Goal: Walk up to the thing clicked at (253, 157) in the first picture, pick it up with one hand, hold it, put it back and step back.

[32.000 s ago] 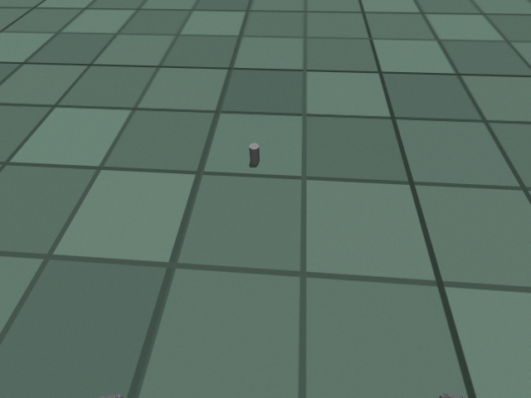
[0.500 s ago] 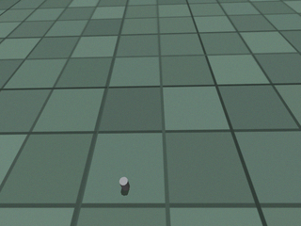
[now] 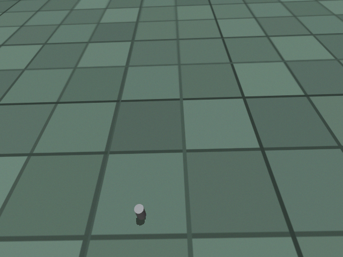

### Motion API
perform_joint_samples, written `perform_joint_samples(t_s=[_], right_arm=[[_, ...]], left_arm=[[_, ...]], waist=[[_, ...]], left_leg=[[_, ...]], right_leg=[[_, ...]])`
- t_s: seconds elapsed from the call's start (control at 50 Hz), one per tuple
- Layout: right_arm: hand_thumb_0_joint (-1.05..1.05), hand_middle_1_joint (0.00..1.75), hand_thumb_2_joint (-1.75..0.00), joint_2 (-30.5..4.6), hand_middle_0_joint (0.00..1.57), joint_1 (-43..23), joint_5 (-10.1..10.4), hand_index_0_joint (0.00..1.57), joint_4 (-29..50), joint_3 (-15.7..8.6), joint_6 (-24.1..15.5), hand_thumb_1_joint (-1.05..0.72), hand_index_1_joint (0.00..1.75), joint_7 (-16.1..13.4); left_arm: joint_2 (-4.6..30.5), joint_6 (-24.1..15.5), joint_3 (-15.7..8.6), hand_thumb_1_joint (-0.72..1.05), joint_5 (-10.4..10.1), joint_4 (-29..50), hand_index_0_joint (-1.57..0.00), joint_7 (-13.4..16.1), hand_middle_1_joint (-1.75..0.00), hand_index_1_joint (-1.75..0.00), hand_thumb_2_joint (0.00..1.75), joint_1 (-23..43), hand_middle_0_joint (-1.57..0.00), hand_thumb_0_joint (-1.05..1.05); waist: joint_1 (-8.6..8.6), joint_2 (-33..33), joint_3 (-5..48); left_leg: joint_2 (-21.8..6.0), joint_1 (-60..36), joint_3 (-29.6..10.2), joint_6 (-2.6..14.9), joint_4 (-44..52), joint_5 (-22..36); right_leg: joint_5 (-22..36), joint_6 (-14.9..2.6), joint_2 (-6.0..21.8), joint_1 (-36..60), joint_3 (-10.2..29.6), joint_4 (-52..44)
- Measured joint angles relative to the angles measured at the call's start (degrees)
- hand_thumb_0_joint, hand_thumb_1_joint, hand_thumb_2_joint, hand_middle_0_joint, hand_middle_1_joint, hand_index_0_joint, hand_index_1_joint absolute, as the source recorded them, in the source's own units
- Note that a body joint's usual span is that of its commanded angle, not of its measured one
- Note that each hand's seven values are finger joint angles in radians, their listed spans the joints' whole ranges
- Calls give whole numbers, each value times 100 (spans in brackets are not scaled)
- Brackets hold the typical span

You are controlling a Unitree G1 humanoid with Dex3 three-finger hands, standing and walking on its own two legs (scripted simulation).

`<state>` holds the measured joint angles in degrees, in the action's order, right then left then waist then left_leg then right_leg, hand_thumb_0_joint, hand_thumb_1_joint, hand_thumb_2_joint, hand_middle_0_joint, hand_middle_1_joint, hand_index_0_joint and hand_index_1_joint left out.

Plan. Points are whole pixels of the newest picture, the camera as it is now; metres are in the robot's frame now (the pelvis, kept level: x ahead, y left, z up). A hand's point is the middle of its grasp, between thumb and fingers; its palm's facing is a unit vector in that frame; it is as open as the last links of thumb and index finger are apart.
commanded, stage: stand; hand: left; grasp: from above
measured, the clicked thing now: (140, 212) +0.45 +0.22 -0.73
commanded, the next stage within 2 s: step back in 0.84 s
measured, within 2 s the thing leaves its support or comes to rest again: neither
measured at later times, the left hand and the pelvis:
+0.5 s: hand out of the picture +0.07 +0.24 -0.16, palm faces +0.00 -0.94 -0.34, open 7.3 cm; pelvis +0.00 +0.00 +0.00, yaw +0 degrees
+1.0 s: hand out of the picture +0.09 +0.26 -0.16, palm faces +0.01 -0.93 -0.37, open 7.3 cm; pelvis -0.01 +0.00 -0.01, yaw +0 degrees
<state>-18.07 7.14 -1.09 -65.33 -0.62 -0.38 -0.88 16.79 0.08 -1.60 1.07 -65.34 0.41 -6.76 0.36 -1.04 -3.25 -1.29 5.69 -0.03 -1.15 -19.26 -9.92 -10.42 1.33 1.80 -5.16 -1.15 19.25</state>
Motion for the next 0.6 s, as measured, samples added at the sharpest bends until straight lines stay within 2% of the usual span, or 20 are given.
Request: perform_joint_samples(t_s=[0.6], right_arm=[[1,30,-90,-127,20,-48,17,20,-20,30,-2,-91,30,53]], left_arm=[[166,-24,61,91,-33,51,-21,-53,-30,-30,90,30,-21,1]], waist=[[-19,14,23]], left_leg=[[-28,-2,-1,-37,88,1]], right_leg=[[-40,-39,-27,-36,-3,-10]])
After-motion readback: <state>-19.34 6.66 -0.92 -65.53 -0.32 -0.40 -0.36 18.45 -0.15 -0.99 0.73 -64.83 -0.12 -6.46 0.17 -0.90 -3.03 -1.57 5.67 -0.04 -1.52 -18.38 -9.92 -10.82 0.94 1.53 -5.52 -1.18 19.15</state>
